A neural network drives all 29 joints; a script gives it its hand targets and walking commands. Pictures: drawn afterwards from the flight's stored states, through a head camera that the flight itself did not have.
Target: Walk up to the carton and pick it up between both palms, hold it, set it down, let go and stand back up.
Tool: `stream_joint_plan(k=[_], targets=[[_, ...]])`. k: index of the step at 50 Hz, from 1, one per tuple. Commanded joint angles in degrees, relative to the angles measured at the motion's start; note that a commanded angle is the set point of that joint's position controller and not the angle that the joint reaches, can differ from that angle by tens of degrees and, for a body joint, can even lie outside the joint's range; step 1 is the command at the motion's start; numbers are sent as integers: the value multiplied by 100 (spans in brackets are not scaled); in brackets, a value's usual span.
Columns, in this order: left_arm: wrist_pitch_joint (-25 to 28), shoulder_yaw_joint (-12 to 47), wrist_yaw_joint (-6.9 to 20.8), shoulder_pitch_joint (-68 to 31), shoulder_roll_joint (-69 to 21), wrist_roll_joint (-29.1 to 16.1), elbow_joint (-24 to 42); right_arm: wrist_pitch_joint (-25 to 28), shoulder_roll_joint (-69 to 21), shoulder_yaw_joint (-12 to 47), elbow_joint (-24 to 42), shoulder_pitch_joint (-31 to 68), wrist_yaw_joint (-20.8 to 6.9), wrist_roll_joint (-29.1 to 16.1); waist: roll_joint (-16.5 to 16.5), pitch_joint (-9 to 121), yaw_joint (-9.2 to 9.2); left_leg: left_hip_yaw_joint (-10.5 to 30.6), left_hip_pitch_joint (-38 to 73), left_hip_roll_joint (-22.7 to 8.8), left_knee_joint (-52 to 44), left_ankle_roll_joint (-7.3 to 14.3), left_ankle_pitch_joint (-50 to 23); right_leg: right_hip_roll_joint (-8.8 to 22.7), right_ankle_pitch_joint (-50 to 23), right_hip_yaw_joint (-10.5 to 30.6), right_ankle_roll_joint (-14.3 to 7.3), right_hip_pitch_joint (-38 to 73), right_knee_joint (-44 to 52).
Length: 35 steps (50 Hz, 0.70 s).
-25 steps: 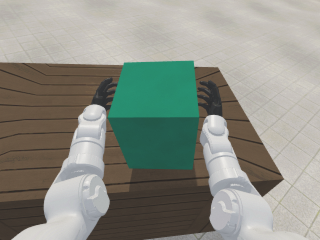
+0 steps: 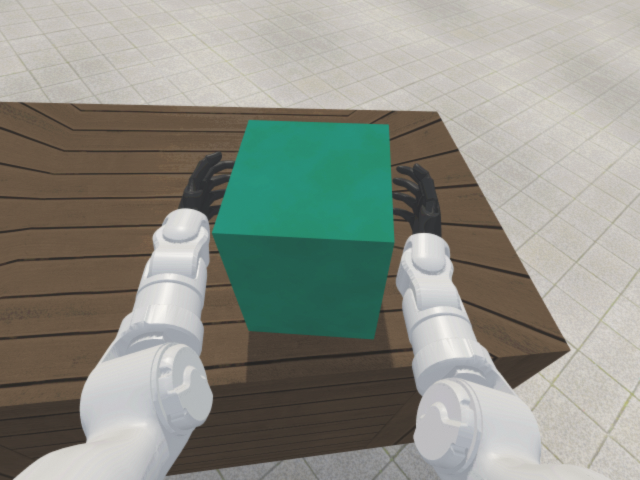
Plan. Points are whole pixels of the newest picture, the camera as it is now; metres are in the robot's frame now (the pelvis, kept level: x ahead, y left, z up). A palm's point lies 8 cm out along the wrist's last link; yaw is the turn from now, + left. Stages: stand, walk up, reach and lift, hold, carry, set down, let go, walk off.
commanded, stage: set down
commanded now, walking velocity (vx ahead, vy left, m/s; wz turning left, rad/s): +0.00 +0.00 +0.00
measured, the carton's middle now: (314, 234) +0.45 -0.04 +0.02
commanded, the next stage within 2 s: none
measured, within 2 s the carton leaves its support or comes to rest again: neither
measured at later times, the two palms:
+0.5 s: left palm (202, 206) +0.45 +0.11 +0.08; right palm (421, 229) +0.39 -0.17 +0.09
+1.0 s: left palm (203, 207) +0.46 +0.11 +0.08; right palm (422, 231) +0.39 -0.17 +0.09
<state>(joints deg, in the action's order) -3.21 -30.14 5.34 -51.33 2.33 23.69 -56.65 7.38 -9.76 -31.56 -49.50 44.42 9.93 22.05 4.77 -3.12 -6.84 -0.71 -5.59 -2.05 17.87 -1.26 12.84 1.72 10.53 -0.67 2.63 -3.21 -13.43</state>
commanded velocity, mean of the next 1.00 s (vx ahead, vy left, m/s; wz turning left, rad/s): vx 0.00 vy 0.00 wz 0.00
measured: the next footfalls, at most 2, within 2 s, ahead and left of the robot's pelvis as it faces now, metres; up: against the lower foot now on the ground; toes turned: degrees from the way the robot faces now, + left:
none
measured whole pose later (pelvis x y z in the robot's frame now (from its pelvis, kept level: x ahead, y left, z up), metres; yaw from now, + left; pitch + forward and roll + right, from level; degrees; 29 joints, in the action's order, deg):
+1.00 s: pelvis +0.01 +0.00 +0.00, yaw +0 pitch +4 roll -1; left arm 3.0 -33.3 6.4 -53.9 3.0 23.5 -62.4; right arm 8.5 -10.7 -35.5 -49.5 44.5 9.9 26.5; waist 4.8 -1.4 -7.4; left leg -0.8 -9.2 -2.0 17.9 -1.2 12.9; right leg 1.8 10.4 -0.7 2.9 -7.4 -14.5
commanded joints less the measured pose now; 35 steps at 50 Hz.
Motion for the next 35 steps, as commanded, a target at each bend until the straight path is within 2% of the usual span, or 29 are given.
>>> stream_joint_plan(k=[1,3,4,7,8,12,13,18,20,25,26,29,31,32,33,35], targets=[[625,1463,744,-4391,-2408,-468,-22,270,-3170,1184,-125,3320,-879,274,-676,3755,-121,-850,-582,412,-158,-52,-1915,-89,-4358,-474,436,1692,-854],[619,1384,740,-4294,-2370,-404,-101,231,-3110,1150,-233,3256,-901,308,-656,3583,-100,-851,-621,418,-201,-37,-1851,-89,-4306,-469,433,1722,-844],[623,1393,758,-4343,-2354,-416,-138,247,-3091,1099,-147,3309,-880,345,-659,3599,-182,-842,-690,418,-212,-29,-1823,-90,-4313,-476,425,1727,-868],[625,1327,765,-4242,-2411,-418,-290,276,-3077,1080,15,3404,-896,349,-640,3720,-135,-826,-684,408,-157,-45,-1927,-114,-4315,-501,413,1604,-876],[655,1370,757,-4229,-2435,-428,-254,313,-3113,1114,-7,3419,-895,337,-674,3780,-180,-809,-629,402,-118,-63,-2085,-121,-4423,-499,416,1595,-906],[690,1244,770,-4170,-2339,-352,-423,280,-3132,1095,-52,3404,-908,407,-589,3772,-97,-811,-778,417,-151,-11,-2016,-84,-4654,-464,463,1711,-958],[707,1252,775,-4174,-2336,-341,-395,285,-3151,1106,-122,3319,-902,407,-639,3723,-144,-800,-817,406,-140,-16,-2064,-81,-4695,-461,460,1737,-988],[774,1120,745,-4121,-2373,-238,-490,327,-3241,1123,-117,3306,-938,466,-664,3769,-14,-832,-875,419,-136,-18,-2077,-72,-4595,-458,446,1645,-982],[754,1138,756,-4025,-2382,-213,-522,335,-3197,1066,-185,3247,-938,482,-722,3641,-83,-813,-824,400,-79,-33,-2165,-91,-4578,-476,440,1548,-1011],[810,1133,747,-4032,-2426,-201,-482,387,-3209,1005,-137,3305,-951,521,-729,3710,-47,-806,-809,400,-102,-56,-2148,-115,-4429,-481,411,1515,-962],[796,1066,749,-3985,-2394,-178,-659,383,-3200,983,-180,3308,-961,543,-695,3603,-31,-797,-794,385,-96,-37,-2126,-108,-4344,-475,403,1415,-934],[834,1072,743,-4040,-2401,-153,-583,368,-3139,840,-295,3209,-975,624,-783,3497,-126,-774,-719,375,-90,-69,-2118,-127,-4151,-519,387,1280,-906],[813,901,758,-3980,-2308,-46,-694,319,-3144,851,-358,3171,-975,655,-729,3299,-19,-799,-808,387,-155,-5,-1946,-95,-4033,-482,421,1312,-856],[814,944,774,-3964,-2327,-70,-687,313,-3167,820,-361,3080,-964,676,-719,3273,-101,-797,-786,376,-127,-12,-1999,-111,-4115,-500,433,1276,-890],[811,896,783,-3891,-2329,-60,-708,327,-3176,859,-311,3104,-968,669,-699,3290,-30,-811,-864,389,-132,1,-1969,-102,-4136,-480,417,1348,-895],[826,847,791,-3877,-2322,-39,-728,331,-3159,814,-247,3161,-977,666,-698,3315,-47,-793,-838,381,-152,20,-1892,-104,-4028,-465,409,1297,-869]])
